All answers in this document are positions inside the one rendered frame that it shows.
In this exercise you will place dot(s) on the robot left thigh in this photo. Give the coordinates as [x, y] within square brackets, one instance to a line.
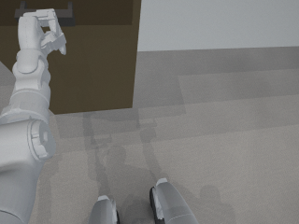
[103, 212]

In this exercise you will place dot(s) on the right robot foot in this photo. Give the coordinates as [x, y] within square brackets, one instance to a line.
[152, 204]

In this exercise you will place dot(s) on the left robot hand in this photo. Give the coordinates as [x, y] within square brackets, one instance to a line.
[31, 35]

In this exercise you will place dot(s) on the drawer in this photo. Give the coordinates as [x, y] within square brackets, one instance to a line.
[86, 12]

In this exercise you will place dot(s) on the cabinet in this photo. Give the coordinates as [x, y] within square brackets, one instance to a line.
[96, 73]

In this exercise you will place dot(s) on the robot left upper arm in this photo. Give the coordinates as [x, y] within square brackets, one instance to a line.
[25, 145]

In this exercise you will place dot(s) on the handle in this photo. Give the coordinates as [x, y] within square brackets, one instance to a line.
[66, 17]

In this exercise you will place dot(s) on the robot left forearm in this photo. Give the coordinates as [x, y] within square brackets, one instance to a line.
[30, 98]

